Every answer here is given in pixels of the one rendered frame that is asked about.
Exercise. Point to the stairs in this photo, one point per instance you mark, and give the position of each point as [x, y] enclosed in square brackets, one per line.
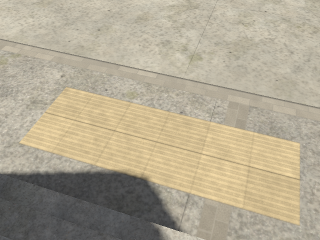
[32, 212]

